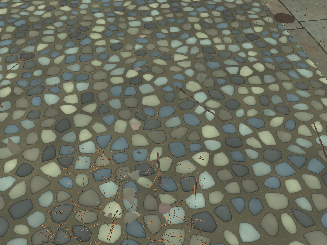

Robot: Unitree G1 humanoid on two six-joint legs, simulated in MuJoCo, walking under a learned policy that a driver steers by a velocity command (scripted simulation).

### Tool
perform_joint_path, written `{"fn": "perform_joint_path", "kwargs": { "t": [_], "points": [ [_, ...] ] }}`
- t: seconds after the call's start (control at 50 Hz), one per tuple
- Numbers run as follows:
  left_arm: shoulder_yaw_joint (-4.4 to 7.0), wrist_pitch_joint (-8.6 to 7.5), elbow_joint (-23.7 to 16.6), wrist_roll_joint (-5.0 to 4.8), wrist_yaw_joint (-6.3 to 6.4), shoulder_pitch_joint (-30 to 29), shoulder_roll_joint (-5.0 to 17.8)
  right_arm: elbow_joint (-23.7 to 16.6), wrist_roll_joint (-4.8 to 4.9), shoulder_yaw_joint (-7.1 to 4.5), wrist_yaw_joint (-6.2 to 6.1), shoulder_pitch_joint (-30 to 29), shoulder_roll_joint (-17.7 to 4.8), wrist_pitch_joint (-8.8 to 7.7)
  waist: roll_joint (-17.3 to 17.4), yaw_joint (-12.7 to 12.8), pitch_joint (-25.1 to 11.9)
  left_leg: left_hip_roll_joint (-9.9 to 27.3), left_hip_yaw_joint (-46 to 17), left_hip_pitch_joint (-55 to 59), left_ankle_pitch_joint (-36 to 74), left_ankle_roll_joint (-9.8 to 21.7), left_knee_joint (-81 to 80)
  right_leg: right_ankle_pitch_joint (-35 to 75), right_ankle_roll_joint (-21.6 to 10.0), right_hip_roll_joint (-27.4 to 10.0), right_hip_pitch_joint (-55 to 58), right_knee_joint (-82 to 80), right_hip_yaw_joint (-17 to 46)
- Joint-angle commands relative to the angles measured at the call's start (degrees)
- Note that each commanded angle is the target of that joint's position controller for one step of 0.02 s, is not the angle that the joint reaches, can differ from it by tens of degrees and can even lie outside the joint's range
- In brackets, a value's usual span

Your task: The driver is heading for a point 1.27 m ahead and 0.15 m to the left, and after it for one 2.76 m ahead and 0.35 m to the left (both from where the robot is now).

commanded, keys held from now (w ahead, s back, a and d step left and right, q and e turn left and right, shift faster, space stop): w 0.34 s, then w+q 0.54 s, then w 0.12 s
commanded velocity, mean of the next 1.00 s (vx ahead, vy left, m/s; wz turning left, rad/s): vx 0.50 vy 0.00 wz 0.22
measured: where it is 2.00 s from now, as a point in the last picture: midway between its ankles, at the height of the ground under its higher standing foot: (129, 138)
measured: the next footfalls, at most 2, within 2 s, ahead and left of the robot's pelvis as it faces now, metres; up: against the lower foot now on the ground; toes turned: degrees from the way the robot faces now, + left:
right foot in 0.20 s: +0.23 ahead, -0.15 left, +0.00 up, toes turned -2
left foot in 0.74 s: +0.55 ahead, +0.09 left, +0.00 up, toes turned +11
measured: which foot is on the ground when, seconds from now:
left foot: down 0.00-0.20, up 0.22-0.72, down 0.74-1.00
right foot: up 0.00-0.18, down 0.20-0.76, up 0.78-1.00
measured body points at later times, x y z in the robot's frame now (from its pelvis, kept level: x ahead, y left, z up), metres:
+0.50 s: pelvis +0.24 -0.06 +0.01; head +0.26 -0.08 +0.46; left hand +0.25 +0.21 -0.10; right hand +0.43 -0.31 -0.09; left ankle +0.38 +0.11 -0.66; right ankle +0.19 -0.15 -0.74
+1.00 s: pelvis +0.53 +0.02 +0.01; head +0.56 +0.03 +0.46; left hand +0.63 +0.32 -0.08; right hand +0.69 -0.23 -0.10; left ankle +0.51 +0.08 -0.74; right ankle +0.69 -0.14 -0.66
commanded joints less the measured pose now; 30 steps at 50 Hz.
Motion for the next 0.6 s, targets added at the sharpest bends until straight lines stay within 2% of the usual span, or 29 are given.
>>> {"fn": "perform_joint_path", "kwargs": {
  "t": [0.02,0.06,0.1,0.12,0.16,0.18,0.2,0.22,0.24,0.26,0.28,0.3,0.32,0.34,0.4,0.44,0.52,0.6],
  "points": [
    [-0.25,-0.94,-2.2,0.49,-0.31,0.28,1.37,-4.62,0.41,-2.3,-0.43,-6.93,-9.17,-1.33,7.18,2.6,1.3,11.14,-8.64,-3.36,5.89,10.76,-16.48,5.76,1.19,-1.91,7.07,-16.44,-0.85],
    [-0.14,-1.25,-2.72,0.1,-0.77,-2.77,2.12,-3.68,1.32,-2.96,-0.23,-5.03,-11.2,-0.96,8.02,0.73,1.22,12.26,-8.22,-0.29,4.88,10.51,-16.36,7.95,1.66,-1.11,8.96,-23.66,-1.7],
    [0.28,-1.42,-3.34,-0.32,-0.97,-5.14,3.35,-2.59,1.77,-3.27,0.02,-3.18,-11.99,-0.34,7.68,-0.55,2.1,14.17,-9.37,2.75,1.81,9.99,-15.53,8.42,1.28,-0.82,9.38,-28.24,-2.24],
    [0.52,-1.52,-3.43,-0.36,-1.01,-5.3,3.84,-2.18,1.89,-3.32,0.05,-3.1,-12.13,-0.03,7.49,-0.37,2.54,14.82,-9.77,3.32,0.15,9.48,-14.75,8.54,0.72,-0.64,10.54,-30.28,-2.56],
    [1.44,-1.52,-1.95,0.0,-0.86,-1.81,4.88,-1.62,1.77,-3.02,0.19,-3.79,-11.36,0.61,6.59,1.87,2.29,13.91,-8.9,2.52,-1.05,7.81,-10.68,7.6,-0.56,0.9,16.98,-33.65,-4.61],
    [2.47,-1.48,-0.05,0.11,-0.5,3.68,6.36,-1.47,1.34,-2.47,0.17,-4.17,-10.01,0.79,6.07,4.44,0.62,12.07,-7.46,1.11,2.72,6.51,-4.86,6.23,-1.38,2.01,23.55,-34.6,-5.09],
    [4.01,-1.62,1.59,0.26,0.04,11.22,10.13,-1.83,0.55,-1.28,0.14,-4.44,-6.74,0.74,-0.03,7.73,-3.46,7.78,-2.63,-3.33,4.01,3.79,10.36,4.12,-3.51,-3.92,33.18,-37.74,2.85],
    [5.33,-1.22,1.16,1.13,0.5,15.18,17.14,-4.61,-0.17,0.2,0.16,-2.34,-2.36,-0.25,-16.32,7.15,-7.48,-0.35,0.97,-22.97,-11.26,-0.68,31.93,-5.48,-11.74,-16.98,47.61,-45.42,27.88],
    [4.56,-1.75,1.43,0.4,0.01,16.95,14.01,-4.68,0.6,-0.62,-0.08,-3.78,-5.87,-1.08,-13.33,8.44,-8.87,-0.74,-6.52,-31.41,-18.36,-0.76,43.36,-16.81,-14.97,-18.74,48.71,-51.39,40.35],
    [3.43,-2.34,0.99,0.25,-0.11,13.81,10.69,-5.21,1.87,-1.49,0.25,-6.6,-8.8,-1.65,-8.92,7.5,-4.43,2.6,-8.45,-35.67,-14.44,0.69,47.01,-18.36,-13.54,-18.22,45.52,-50.84,35.36],
    [2.83,-2.6,0.51,0.6,-0.27,10.94,8.73,-5.29,1.88,-1.38,0.25,-8.59,-8.44,-1.76,-5.85,6.42,-2.38,4.73,-7.76,-34.78,-9.28,1.26,46.18,-13.87,-12.23,-15.84,41.3,-50.65,28.81],
    [2.36,-2.67,0.37,0.8,-0.42,8.43,7.18,-5.22,1.01,-1.36,0.13,-9.73,-7.86,-1.7,-3.64,5.26,-0.3,6.02,-7.73,-33.18,-5.36,1.11,43.11,-8.21,-11.54,-13.64,37.08,-51.78,23.87],
    [1.97,-2.85,0.36,1.11,-0.46,6.82,6.05,-5.18,0.62,-1.55,0.14,-9.66,-7.51,-1.35,-3.76,3.73,0.63,7.14,-8.01,-30.05,-2.65,0.9,40.42,-2.65,-10.76,-11.99,33.53,-52.96,20.12],
    [1.87,-3.0,0.51,1.14,-0.45,6.24,5.56,-4.92,0.67,-1.56,0.31,-9.29,-6.93,-0.86,-4.05,2.86,0.84,7.37,-7.8,-27.8,-0.93,0.58,38.69,1.15,-10.49,-10.98,31.67,-54.16,17.46],
    [2.5,-3.98,1.95,1.09,0.12,7.37,6.62,-4.64,0.99,-1.36,0.29,-11.12,-5.34,0.63,-1.83,2.85,2.0,7.0,-7.91,-29.02,4.64,-0.61,33.25,12.07,-10.04,-10.61,31.88,-56.21,9.58],
    [2.8,-3.96,3.06,1.19,0.64,8.36,7.21,-5.36,0.98,-1.09,0.41,-13.9,-4.37,0.9,-0.89,3.64,2.69,6.24,-8.65,-29.82,9.39,-1.25,27.38,16.94,-9.14,-10.37,32.79,-56.55,4.93],
    [2.97,-3.87,4.61,1.14,1.23,9.44,7.92,-7.24,1.26,-0.67,1.55,-19.98,-3.31,0.79,-1.23,5.68,4.66,4.6,-6.31,-26.42,18.62,-0.78,15.92,19.0,-7.01,-9.53,32.58,-58.01,-2.68],
    [3.25,-3.03,7.04,0.63,1.46,12.2,8.33,-9.88,1.41,-0.28,2.97,-25.48,-2.61,0.68,-0.36,7.57,7.27,3.75,-4.06,-26.64,18.64,0.92,9.5,21.87,-6.2,-11.29,38.41,-56.54,-6.51]
  ]
}}
Velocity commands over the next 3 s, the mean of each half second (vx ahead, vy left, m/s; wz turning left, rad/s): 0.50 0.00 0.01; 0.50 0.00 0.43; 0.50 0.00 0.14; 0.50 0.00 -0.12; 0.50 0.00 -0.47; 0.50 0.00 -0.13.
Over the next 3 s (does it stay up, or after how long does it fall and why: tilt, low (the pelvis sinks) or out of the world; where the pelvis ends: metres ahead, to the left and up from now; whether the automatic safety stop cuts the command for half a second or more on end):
stays up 1.63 0.25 0.00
